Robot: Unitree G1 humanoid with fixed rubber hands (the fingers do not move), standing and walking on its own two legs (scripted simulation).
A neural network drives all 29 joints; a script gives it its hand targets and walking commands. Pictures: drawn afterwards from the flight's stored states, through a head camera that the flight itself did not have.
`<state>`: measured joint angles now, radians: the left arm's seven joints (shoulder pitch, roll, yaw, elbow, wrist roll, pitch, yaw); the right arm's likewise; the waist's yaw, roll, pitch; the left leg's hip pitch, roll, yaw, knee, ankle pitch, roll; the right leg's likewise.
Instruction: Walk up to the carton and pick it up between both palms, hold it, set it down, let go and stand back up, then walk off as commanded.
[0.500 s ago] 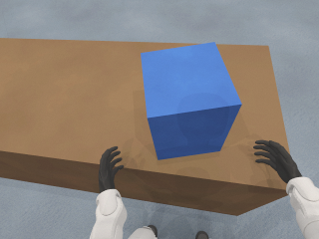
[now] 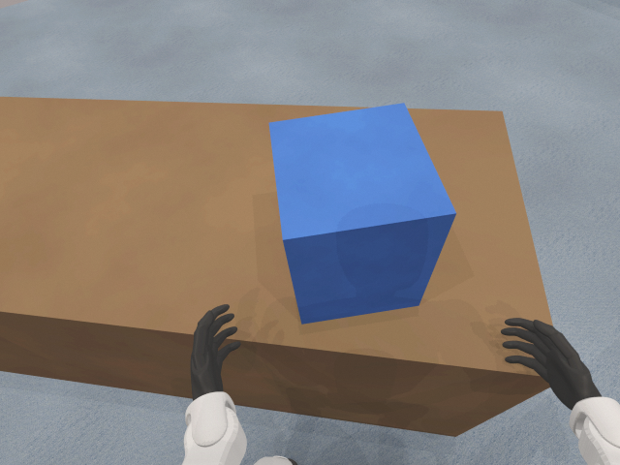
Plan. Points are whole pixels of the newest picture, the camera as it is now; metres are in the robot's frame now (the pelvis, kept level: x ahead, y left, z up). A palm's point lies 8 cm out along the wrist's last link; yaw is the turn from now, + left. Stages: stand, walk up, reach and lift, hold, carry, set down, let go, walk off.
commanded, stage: set down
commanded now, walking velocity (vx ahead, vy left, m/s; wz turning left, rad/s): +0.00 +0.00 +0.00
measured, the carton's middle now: (349, 221) +0.46 +0.04 +0.00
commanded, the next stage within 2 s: none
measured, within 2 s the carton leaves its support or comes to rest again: neither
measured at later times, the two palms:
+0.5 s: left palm (213, 387) +0.19 +0.18 -0.01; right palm (569, 396) +0.25 -0.26 -0.05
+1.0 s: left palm (212, 384) +0.19 +0.19 -0.02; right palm (558, 396) +0.25 -0.25 -0.06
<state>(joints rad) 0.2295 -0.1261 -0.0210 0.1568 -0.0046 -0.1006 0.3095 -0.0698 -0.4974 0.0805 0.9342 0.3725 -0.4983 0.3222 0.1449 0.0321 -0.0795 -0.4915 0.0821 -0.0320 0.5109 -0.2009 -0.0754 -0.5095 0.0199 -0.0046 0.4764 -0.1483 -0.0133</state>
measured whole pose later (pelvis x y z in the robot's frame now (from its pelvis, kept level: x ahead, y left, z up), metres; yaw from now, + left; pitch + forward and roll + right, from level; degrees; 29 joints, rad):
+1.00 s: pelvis +0.02 +0.00 +0.00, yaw +0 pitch +7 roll -1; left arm 0.28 -0.06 -0.03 0.16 0.00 0.00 0.19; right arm 0.00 -0.41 0.08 0.92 0.37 -0.45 0.21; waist 0.13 0.01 -0.04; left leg -0.39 0.08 -0.03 0.51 -0.24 -0.07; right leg -0.41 0.02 0.00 0.48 -0.19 -0.01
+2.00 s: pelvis +0.04 +0.01 +0.00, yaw +0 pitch +0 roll -1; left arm 0.28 0.07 -0.03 0.27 0.00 0.17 0.06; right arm 0.01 -0.27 0.02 0.90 0.21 -0.34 0.02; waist 0.10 -0.05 0.05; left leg -0.22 0.08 -0.03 0.51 -0.29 -0.07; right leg -0.24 0.02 0.00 0.48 -0.24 -0.01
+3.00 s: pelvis +0.03 +0.01 +0.00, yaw +0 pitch -4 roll -1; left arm 0.27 0.15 -0.03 0.41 0.00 0.09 0.02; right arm 0.02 -0.23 0.00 0.86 0.06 -0.24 -0.03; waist 0.09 -0.05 0.06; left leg -0.15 0.08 -0.03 0.51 -0.30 -0.07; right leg -0.16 0.02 0.00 0.48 -0.24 -0.01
